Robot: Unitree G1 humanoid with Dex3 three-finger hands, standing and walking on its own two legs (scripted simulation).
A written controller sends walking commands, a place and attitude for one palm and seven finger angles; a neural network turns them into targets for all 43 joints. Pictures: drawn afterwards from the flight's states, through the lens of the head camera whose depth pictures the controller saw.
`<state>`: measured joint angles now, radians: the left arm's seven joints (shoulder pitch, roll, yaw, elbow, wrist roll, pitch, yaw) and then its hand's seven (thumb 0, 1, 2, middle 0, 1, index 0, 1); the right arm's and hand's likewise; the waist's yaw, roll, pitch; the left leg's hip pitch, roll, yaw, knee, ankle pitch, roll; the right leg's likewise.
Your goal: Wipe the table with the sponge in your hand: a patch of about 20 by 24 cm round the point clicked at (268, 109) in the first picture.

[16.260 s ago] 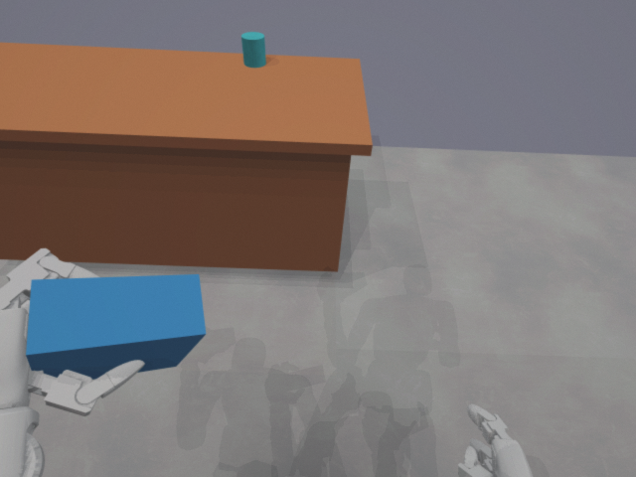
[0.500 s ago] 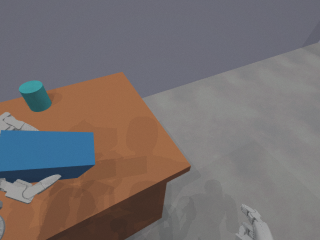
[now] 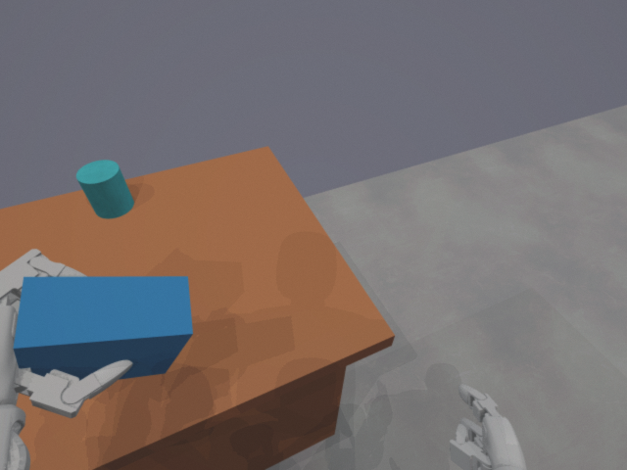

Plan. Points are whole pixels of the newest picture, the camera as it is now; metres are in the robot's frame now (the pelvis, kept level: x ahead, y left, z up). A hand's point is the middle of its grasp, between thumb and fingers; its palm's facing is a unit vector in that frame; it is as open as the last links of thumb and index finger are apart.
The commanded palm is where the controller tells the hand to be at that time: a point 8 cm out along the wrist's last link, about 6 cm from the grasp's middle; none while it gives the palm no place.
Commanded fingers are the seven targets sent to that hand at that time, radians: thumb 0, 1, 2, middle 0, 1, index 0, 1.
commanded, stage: come to a stop and stand still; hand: left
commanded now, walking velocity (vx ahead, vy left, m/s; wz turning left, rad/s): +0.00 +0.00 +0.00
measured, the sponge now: (132, 332) +0.22 +0.20 +0.13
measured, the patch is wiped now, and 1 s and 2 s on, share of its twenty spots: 0.00 0.00 0.00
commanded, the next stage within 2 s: none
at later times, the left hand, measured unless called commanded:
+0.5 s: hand out of the picture +0.17 +0.35 +0.16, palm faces +0.38 -0.79 -0.48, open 10.2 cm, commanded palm +0.10 +0.35 +0.18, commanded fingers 0.00 0.10 1.30 -1.20 -1.60 -1.20 -1.60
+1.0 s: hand out of the picture +0.10 +0.37 +0.16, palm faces +0.47 -0.80 -0.37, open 10.2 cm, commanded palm +0.05 +0.39 +0.18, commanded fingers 0.00 0.10 1.30 -1.20 -1.60 -1.20 -1.60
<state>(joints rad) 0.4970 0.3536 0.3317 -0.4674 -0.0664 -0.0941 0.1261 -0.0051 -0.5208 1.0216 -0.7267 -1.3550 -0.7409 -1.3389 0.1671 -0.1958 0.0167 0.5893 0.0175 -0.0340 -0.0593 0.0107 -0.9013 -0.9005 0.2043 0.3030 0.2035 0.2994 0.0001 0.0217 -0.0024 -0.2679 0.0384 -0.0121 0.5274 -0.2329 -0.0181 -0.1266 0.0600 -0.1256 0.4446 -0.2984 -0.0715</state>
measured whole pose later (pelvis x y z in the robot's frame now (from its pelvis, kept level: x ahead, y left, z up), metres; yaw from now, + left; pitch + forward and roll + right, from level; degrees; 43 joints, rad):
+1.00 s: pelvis -0.09 +0.10 +0.00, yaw +5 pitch -4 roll -3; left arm 0.35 0.35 0.35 -0.46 0.01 -0.20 0.06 -0.01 -0.52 1.02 -0.73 -1.35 -0.74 -1.33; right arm 0.18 -0.20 0.00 0.58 0.01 -0.16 -0.02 0.01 -0.90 -0.90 0.20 0.30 0.20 0.30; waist 0.07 -0.02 0.11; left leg -0.32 -0.05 0.12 0.44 -0.13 0.05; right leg -0.22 0.00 0.02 0.50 -0.28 -0.03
